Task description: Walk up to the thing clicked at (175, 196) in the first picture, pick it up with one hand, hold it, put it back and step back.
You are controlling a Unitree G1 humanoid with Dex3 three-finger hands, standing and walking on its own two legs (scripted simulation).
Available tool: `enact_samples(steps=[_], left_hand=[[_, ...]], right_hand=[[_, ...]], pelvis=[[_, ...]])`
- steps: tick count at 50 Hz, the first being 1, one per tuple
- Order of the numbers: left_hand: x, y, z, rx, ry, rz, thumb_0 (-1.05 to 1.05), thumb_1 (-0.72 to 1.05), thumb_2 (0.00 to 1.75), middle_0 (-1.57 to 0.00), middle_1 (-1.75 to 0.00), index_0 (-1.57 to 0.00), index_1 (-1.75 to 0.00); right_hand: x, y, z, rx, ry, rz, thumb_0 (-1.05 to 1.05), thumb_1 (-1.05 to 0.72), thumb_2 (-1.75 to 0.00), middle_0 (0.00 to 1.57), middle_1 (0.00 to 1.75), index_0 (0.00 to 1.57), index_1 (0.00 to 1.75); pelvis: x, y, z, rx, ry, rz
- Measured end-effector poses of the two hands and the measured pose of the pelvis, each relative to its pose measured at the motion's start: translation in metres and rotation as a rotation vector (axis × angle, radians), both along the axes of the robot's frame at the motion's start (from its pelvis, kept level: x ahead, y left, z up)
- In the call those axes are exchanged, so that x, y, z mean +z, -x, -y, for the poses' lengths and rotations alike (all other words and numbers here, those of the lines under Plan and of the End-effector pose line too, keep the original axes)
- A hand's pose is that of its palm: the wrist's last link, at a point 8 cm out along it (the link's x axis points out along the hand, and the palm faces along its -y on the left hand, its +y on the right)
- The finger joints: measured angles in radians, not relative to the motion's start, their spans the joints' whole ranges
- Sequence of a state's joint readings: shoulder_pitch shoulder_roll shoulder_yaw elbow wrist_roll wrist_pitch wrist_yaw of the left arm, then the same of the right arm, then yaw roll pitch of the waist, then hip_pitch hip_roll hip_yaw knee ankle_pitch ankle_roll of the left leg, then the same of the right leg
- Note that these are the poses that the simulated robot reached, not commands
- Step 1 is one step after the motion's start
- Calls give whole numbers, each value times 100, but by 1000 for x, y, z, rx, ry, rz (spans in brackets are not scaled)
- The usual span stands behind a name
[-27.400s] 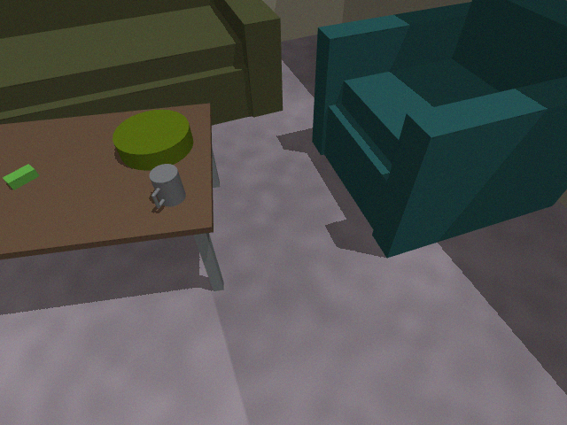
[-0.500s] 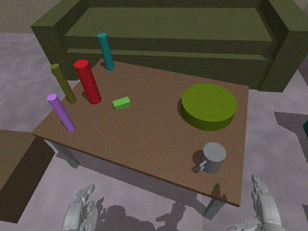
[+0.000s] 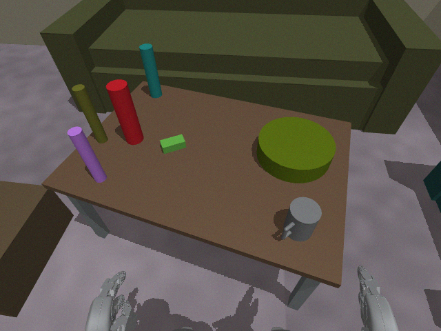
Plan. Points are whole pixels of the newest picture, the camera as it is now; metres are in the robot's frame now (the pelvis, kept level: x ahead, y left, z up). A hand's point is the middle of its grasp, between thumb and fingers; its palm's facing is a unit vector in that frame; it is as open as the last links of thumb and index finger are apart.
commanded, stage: home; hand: right
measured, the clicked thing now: (297, 222) +0.45 -0.19 -0.22
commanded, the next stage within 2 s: stand in 1.62 s
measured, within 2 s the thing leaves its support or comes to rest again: neither
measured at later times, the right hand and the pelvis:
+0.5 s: hand (350, 315) +0.18 -0.20 -0.05, palm faces +0.13 +0.95 -0.27, open 17.5 cm; pelvis +0.00 -0.02 +0.00, yaw +1 degrees
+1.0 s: hand (347, 309) +0.19 -0.19 -0.05, palm faces +0.13 +0.96 -0.27, open 17.6 cm; pelvis +0.01 -0.02 +0.00, yaw +0 degrees
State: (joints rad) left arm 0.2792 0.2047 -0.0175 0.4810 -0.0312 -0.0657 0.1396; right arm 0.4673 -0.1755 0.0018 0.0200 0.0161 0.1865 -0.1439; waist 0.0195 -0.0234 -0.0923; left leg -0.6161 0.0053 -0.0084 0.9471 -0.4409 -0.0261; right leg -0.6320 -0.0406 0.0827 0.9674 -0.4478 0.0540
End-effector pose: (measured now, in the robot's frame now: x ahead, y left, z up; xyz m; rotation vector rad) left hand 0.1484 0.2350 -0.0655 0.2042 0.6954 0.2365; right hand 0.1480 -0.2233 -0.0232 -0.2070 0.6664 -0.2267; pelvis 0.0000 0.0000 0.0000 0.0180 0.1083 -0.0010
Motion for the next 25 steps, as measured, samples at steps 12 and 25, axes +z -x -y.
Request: enact_samples(steps=[12,25], left_hand=[[7,-6,10,-15,-29,46,2,90,90,-20,-30,-21,-30],[7,-9,21,-21,-28,43,2,90,90,-21,-30,-21,-30]], right_hand=[[0,0,12,-4,3,-5,-1,55,-5,6,5,6,5],[0,-6,19,3,4,-21,-1,56,-4,6,5,6,5]], pelvis=[[0,1,9,4,-10,8],[1,-4,17,7,-16,2]])
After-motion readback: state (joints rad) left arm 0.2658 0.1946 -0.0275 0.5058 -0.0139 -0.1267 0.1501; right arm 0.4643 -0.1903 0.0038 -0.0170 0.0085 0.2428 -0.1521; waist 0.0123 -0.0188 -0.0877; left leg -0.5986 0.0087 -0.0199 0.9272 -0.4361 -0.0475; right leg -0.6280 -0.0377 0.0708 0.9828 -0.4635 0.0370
